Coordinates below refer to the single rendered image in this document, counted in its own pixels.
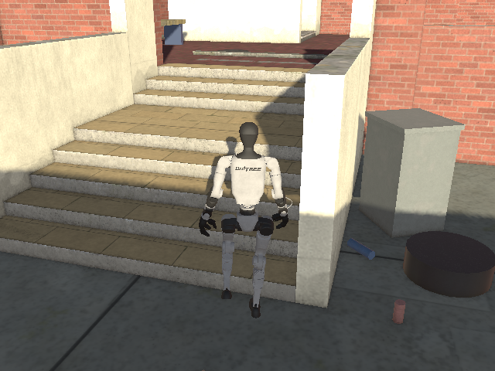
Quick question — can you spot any robot head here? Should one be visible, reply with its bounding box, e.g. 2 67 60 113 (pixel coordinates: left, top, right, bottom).
235 122 261 159

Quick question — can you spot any left robot shin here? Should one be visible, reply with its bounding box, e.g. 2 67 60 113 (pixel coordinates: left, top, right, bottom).
222 241 233 290

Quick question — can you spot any left robot forearm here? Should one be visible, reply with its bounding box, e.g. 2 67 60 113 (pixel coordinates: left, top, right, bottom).
201 186 218 220

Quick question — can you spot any robot left upper arm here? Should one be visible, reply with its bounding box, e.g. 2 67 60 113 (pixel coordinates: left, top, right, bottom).
210 155 233 199

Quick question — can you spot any right robot forearm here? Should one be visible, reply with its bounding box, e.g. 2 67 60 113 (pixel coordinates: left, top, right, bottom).
275 188 288 216

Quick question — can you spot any robot left hand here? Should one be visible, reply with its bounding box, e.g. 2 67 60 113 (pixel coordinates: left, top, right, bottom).
199 217 217 237

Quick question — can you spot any robot right upper arm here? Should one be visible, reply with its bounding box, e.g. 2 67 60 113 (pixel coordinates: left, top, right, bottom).
265 156 283 199

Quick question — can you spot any robot right hand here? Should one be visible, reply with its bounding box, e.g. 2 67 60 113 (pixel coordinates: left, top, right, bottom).
272 213 288 229

